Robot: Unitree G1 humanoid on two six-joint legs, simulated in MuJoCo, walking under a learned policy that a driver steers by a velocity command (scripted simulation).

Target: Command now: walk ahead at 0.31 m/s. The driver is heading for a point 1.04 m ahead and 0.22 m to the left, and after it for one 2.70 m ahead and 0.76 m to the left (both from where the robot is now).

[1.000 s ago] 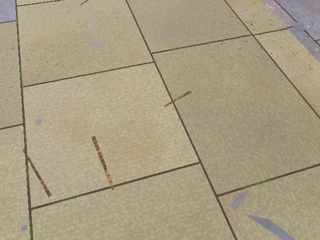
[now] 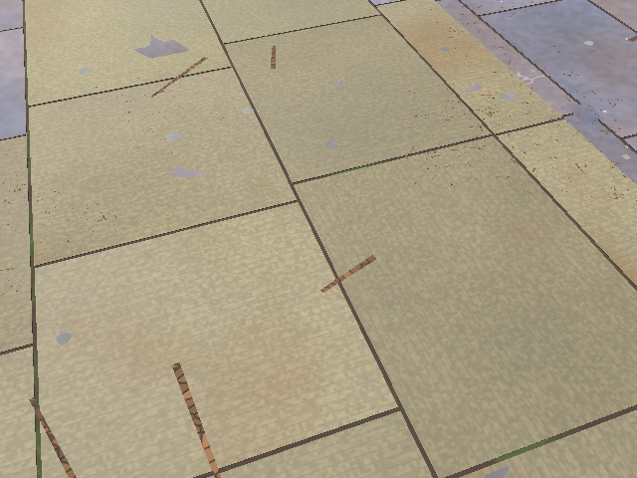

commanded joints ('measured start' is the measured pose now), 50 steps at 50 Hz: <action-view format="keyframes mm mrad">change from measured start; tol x32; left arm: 1 -93 63 12 -68 -12 -53 -17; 5 323 223 64 63 3 -63 -24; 28 319 -16 -44 69 20 -49 -1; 50 -334 75 -16 -133 3 -70 -40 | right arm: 1 -48 -170 -36 -47 10 -26 10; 21 -446 -64 -13 -263 7 -51 69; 28 104 -263 -92 -126 -11 -49 70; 50 79 -154 -49 -50 -6 -34 25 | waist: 1 43 143 196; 5 175 -278 -47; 22 66 -90 149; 28 -83 256 -367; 50 -50 25 115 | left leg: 1 -119 247 -295 -299 -97 185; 7 -697 24 -119 722 -4 75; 22 -496 18 -13 16 441 54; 26 20 -58 35 24 340 137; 28 510 329 -754 -211 -60 340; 35 -119 161 -251 -411 245 232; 50 178 197 -89 -366 488 201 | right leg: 1 -62 -25 -27 -109 -9 -31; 5 570 -381 736 -481 52 -262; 22 338 -280 91 -554 440 -115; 26 280 -206 10 -68 855 -41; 28 -269 48 90 564 -180 32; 29 -373 -8 166 676 -166 6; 50 -381 -114 39 -161 427 23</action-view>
